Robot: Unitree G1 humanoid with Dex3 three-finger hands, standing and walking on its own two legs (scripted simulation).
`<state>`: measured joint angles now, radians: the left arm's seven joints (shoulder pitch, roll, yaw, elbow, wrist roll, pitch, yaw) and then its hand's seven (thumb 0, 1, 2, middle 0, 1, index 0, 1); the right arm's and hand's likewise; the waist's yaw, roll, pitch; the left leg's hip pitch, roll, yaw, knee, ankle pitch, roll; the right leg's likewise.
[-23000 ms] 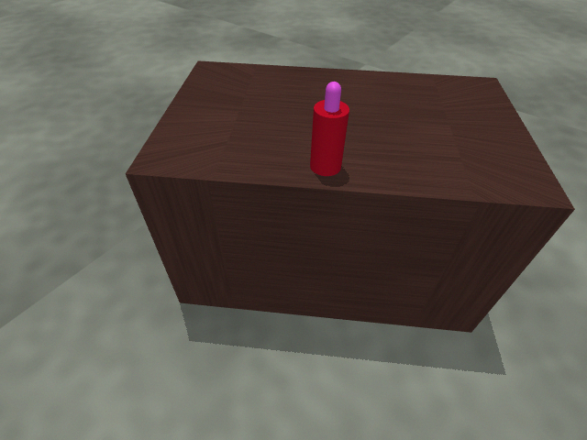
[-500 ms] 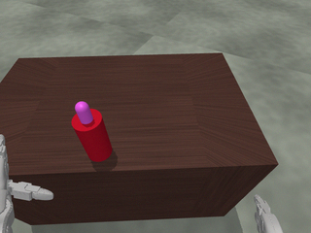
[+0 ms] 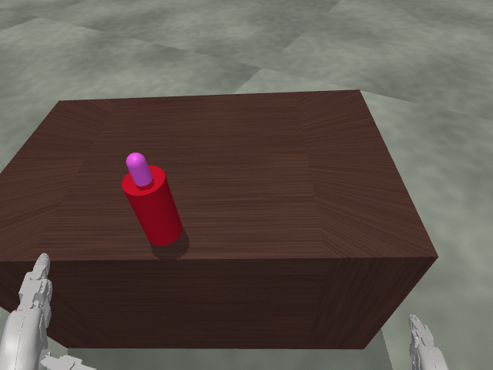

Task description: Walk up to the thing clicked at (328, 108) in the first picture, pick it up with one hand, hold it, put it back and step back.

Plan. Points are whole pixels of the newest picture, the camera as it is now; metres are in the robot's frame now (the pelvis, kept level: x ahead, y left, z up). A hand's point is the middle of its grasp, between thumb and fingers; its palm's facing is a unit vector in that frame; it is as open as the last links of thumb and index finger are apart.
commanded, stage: sink last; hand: left
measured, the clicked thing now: (151, 198) +0.45 +0.22 +0.02
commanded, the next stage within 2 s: home in 0.18 s
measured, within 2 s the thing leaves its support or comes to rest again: neither
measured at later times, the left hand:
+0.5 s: hand (81, 339) +0.18 +0.27 +0.00, palm faces +0.31 -0.89 -0.33, open 17.4 cm
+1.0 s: hand (145, 341) +0.20 +0.20 -0.07, palm faces +0.10 -0.97 -0.22, open 17.5 cm
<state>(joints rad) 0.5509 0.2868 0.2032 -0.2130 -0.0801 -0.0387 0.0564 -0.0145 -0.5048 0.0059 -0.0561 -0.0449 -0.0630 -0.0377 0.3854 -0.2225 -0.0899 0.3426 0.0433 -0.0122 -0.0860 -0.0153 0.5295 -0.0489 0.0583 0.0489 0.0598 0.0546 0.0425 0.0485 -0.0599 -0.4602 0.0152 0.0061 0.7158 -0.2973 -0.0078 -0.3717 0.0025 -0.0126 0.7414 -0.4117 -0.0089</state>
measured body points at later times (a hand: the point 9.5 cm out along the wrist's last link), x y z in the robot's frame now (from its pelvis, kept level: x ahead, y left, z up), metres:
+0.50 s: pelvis +0.01 +0.01 +0.00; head +0.02 +0.01 +0.45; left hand +0.16 +0.31 +0.02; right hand +0.17 -0.22 -0.06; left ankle +0.05 +0.13 -0.71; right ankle -0.01 -0.11 -0.71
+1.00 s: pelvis +0.02 +0.02 +0.01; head +0.04 +0.03 +0.45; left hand +0.19 +0.25 -0.05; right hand +0.17 -0.22 -0.07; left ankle +0.05 +0.13 -0.71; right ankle -0.01 -0.11 -0.71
